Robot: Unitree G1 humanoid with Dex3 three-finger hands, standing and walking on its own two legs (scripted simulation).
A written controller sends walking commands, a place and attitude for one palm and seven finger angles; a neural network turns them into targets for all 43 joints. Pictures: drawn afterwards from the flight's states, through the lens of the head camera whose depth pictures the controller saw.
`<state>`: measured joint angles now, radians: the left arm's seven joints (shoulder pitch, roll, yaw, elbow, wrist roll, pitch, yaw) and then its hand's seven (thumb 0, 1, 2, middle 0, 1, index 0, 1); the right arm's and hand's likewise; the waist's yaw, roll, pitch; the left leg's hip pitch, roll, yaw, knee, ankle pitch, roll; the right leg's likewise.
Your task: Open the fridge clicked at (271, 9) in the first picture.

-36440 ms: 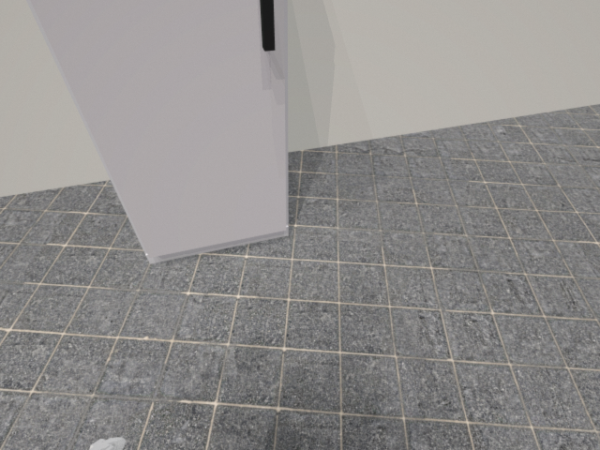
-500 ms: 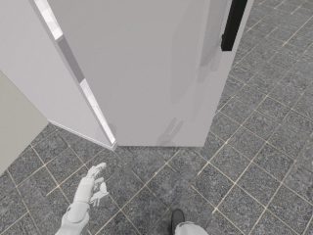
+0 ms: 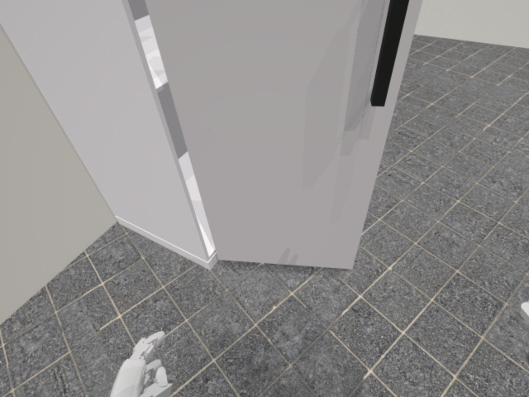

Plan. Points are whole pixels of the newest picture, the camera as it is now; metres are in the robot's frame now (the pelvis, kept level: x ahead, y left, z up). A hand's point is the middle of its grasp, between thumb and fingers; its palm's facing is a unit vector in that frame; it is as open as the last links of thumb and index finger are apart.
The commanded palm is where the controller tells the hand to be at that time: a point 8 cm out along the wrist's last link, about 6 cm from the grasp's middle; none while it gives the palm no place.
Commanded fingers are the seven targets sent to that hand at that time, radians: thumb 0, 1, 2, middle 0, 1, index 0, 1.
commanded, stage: stop stepping back and stand still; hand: right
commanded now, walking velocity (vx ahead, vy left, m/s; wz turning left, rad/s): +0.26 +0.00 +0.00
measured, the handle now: (392, 18) +0.73 -0.20 +0.27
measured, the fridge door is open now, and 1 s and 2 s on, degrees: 67 67 67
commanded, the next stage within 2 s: let the arm hang, fingers relaxed in 0.48 s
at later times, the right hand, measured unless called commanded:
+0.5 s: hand out of the picture +0.17 -0.28 +0.17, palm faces +0.46 +0.76 -0.47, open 7.4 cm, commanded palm +0.10 -0.32 +0.18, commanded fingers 0.00 -0.90 -0.90 0.20 0.30 0.20 0.30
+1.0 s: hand out of the picture -0.02 -0.23 -0.18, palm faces +0.15 +0.97 -0.19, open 6.9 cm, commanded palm none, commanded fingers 0.00 -0.90 -0.90 0.20 0.30 0.20 0.30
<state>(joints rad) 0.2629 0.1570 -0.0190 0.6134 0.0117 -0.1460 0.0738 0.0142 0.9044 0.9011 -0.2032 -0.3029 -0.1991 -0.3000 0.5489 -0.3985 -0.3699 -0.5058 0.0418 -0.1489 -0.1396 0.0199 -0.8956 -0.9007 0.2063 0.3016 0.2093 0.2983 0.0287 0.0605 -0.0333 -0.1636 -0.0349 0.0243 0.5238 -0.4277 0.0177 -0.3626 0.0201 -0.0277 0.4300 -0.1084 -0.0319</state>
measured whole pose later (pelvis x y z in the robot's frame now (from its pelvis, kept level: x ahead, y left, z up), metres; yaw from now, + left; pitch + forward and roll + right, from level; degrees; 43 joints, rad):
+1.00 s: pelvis -0.01 -0.04 +0.00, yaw -7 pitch +0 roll +1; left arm 0.21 0.21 0.00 0.95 0.04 0.04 0.01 0.01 0.91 0.90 -0.20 -0.30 -0.20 -0.30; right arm 0.31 -0.21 -0.02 0.95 -0.01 0.03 -0.01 -0.03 -1.00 -0.90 0.21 0.30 0.21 0.30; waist 0.00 0.02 0.06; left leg -0.23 0.01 0.15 0.51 -0.28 0.03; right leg -0.32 -0.06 -0.11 0.56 -0.24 -0.02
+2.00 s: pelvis -0.01 -0.07 +0.01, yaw -5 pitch -1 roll +0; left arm 0.18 0.23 0.01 1.14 0.02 0.00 0.02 0.00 0.91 0.90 -0.20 -0.30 -0.20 -0.30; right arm 0.21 -0.22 -0.01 1.16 -0.01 0.00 -0.01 0.00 -0.91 -0.90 0.20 0.30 0.20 0.30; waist 0.01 -0.01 0.05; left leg -0.13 0.05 0.10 0.36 -0.21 -0.01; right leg -0.18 -0.01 -0.17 0.36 -0.16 -0.05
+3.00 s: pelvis +0.02 -0.05 +0.01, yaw -6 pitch -1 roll +0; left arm 0.11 0.31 0.00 1.14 0.02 0.00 0.01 0.00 0.91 0.90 -0.20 -0.30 -0.20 -0.30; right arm 0.12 -0.30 0.00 1.14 -0.01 -0.02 0.00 0.01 -0.91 -0.90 0.20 0.30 0.21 0.30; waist 0.01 0.00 0.03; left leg -0.06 0.02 0.12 0.28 -0.21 0.01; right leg -0.13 -0.03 -0.15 0.30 -0.16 -0.02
